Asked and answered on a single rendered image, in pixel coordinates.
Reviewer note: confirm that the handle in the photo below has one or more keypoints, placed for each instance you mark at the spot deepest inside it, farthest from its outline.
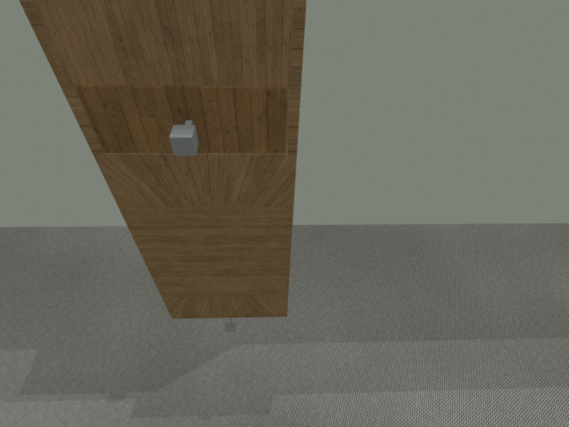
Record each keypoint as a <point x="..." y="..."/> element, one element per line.
<point x="183" y="139"/>

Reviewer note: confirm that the cabinet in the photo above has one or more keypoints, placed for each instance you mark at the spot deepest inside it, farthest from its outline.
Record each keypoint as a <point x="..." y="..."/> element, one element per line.
<point x="214" y="229"/>

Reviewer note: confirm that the drawer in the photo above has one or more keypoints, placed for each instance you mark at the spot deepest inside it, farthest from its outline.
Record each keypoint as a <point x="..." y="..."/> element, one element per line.
<point x="228" y="118"/>

